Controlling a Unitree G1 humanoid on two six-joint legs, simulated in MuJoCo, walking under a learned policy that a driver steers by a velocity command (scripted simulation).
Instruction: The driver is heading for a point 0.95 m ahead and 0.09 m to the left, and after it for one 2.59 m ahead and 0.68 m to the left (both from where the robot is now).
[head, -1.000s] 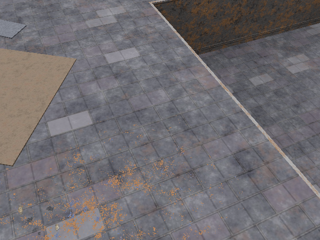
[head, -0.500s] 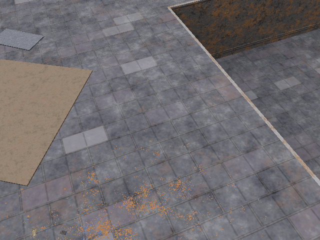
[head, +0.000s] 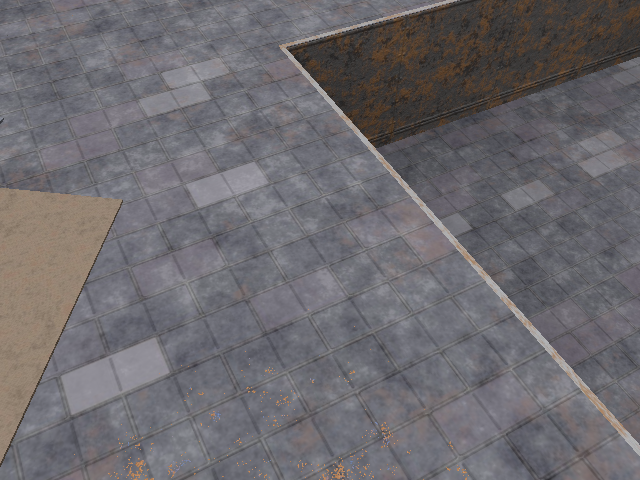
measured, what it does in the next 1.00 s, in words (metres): walks ahead: right foot, then left foot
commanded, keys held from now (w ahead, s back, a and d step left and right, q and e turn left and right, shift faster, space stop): w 1.00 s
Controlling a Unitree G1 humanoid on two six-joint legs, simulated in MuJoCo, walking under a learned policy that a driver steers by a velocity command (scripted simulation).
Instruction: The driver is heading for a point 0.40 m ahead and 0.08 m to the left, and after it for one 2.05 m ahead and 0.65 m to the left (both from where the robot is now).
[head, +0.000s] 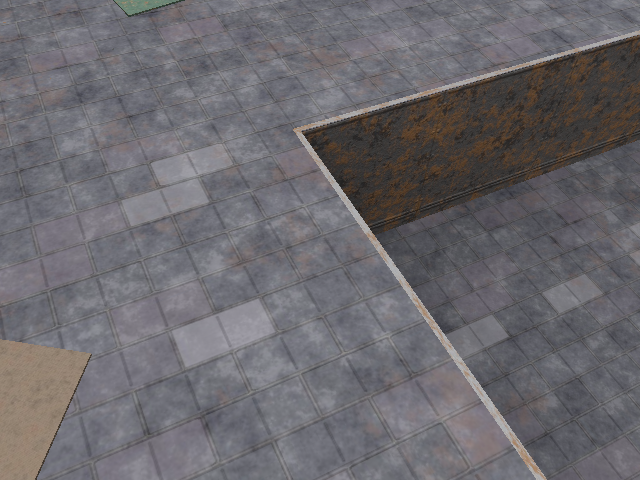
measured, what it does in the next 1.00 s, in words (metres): walks ahead, turning left: right foot, then left foot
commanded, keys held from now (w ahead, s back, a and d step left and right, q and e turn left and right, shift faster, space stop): w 0.28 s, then w+q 0.06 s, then q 0.66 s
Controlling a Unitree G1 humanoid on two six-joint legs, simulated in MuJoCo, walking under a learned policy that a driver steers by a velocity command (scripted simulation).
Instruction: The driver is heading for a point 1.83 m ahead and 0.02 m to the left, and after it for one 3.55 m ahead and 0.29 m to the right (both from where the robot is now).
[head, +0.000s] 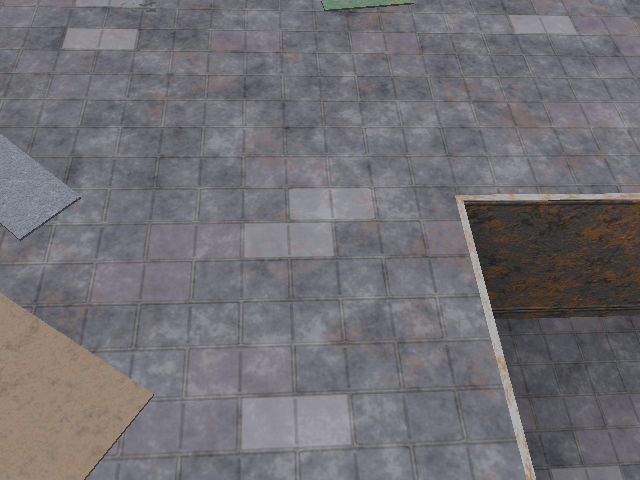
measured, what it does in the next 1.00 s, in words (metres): steps on the spot: right foot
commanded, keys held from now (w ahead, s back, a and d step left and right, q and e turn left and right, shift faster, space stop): q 0.08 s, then no key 0.92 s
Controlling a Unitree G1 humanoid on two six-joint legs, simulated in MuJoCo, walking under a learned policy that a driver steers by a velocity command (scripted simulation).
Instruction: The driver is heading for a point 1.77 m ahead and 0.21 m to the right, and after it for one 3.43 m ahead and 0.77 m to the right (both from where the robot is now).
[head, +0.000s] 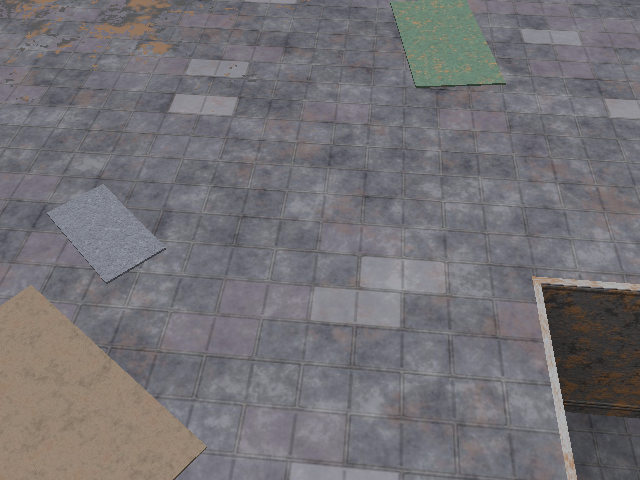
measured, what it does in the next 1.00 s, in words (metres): lifts its left foot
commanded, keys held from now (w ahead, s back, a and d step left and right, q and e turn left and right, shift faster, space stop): no key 0.74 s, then w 0.26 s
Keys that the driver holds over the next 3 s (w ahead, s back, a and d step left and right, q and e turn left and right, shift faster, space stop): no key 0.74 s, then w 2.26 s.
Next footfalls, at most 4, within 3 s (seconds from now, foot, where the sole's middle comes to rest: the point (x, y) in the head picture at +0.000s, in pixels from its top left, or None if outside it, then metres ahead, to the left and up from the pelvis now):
1.10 left None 0.14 0.15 -0.78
1.58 right None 0.52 -0.07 -0.78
2.12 left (267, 349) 0.83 0.17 -0.78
2.68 right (362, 254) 1.14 -0.07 -0.78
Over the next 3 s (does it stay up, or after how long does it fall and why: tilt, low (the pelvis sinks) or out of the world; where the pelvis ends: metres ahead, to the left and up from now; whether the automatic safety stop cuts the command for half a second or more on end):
stays up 1.14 0.02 0.01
